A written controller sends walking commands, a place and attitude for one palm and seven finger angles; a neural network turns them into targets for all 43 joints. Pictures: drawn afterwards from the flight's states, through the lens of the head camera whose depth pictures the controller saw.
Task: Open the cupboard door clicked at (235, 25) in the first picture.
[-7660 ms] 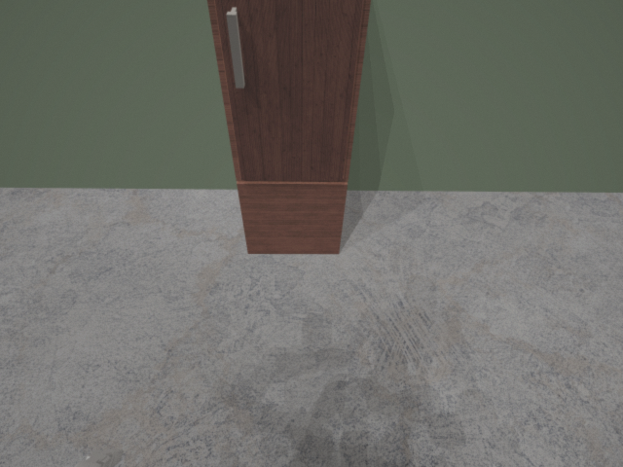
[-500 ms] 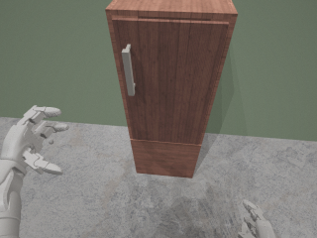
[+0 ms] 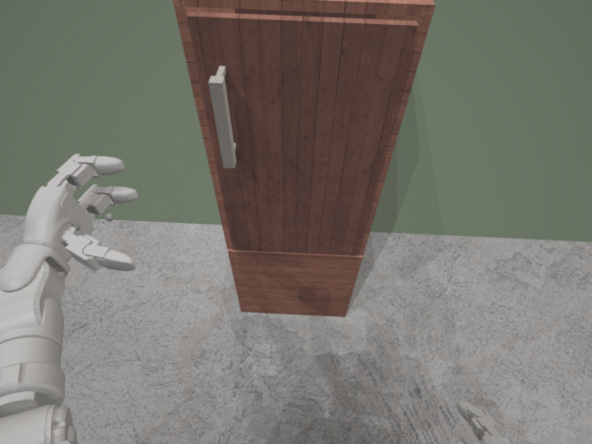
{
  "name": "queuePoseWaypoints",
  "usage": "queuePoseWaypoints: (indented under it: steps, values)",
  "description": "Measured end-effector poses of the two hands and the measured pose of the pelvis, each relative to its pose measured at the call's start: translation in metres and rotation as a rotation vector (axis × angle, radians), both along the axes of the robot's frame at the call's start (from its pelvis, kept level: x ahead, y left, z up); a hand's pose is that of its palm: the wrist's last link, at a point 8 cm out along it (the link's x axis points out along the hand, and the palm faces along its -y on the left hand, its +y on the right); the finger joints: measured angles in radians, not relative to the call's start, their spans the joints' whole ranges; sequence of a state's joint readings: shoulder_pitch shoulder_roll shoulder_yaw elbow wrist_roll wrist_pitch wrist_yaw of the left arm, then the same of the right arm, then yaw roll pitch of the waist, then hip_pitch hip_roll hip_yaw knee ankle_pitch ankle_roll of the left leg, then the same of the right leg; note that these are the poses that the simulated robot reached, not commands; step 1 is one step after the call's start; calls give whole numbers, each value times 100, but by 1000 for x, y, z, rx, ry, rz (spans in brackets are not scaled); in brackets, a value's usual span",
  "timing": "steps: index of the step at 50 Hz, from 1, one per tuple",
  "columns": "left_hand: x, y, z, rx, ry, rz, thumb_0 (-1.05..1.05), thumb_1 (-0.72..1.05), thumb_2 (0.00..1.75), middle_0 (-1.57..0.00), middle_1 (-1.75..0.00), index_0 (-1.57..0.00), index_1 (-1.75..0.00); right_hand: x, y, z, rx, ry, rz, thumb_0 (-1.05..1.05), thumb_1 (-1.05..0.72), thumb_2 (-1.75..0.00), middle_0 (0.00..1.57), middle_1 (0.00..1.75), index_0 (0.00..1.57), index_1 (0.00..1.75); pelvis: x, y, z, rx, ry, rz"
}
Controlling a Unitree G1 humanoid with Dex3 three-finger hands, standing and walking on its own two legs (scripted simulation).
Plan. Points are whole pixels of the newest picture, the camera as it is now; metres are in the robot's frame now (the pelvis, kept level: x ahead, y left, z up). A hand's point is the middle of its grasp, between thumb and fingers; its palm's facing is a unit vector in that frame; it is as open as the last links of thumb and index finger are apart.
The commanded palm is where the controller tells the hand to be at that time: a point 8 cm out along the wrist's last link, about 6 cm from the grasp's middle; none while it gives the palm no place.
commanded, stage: move the hooked fingers beside the handle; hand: left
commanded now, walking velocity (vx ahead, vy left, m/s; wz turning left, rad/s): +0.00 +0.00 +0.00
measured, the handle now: (225, 119) +0.61 +0.15 +0.11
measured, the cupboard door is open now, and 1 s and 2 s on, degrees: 0 0 0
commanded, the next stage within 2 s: slide the fingers in behind the handle in 1.88 s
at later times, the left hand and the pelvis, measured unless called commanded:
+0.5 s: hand (149, 174) +0.45 +0.23 +0.12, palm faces +0.00 -1.00 +0.00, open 14.0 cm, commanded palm +0.43 +0.28 +0.11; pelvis +0.00 +0.01 -0.01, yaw +0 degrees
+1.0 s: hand (178, 138) +0.54 +0.21 +0.12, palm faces +0.01 -1.00 +0.01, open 14.0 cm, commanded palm +0.52 +0.27 +0.11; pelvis +0.01 +0.00 -0.02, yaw -2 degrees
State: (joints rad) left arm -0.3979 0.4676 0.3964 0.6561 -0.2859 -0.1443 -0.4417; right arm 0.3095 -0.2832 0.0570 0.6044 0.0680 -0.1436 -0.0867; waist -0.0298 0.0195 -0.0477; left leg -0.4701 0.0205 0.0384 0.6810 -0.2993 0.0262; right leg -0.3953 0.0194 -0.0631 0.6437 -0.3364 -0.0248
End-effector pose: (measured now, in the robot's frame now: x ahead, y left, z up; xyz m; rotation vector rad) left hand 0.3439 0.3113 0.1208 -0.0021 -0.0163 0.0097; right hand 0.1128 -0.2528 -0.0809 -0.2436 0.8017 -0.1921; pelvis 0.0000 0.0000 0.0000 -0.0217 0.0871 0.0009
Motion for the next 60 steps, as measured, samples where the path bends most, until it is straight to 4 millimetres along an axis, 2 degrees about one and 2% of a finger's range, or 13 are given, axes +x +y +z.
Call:
queuePoseWaypoints:
  steps: [21, 43, 51, 60]
  values:
    - [73, -22, -1, 0, 8, -14, -1, -50, 30, -30, -120, -30, -120, -40, 4, -16, -8, 189, -59, 1, -90, -89, 20, 30, 20, 30, 4, 11, -4, -7, 62, -4]
    - [153, -45, -6, 3, 52, -7, -1, -50, 30, -30, -120, -30, -120, -121, -14, -26, -33, 469, -193, 1, -90, -89, 20, 30, 20, 30, 9, 3, -14, -13, 173, -20]
    - [176, -45, -4, -7, 56, 1, -1, -50, 30, -30, -120, -30, -120, -141, -12, -24, -23, 548, -235, 1, -90, -89, 20, 30, 20, 30, 15, 1, -16, -17, 206, -32]
    - [191, -38, -4, -6, 54, -3, -1, -50, 30, -29, -120, -30, -120, -146, -7, -21, -24, 602, -249, 0, -90, -89, 20, 30, 20, 30, 21, 3, -16, -24, 235, -32]
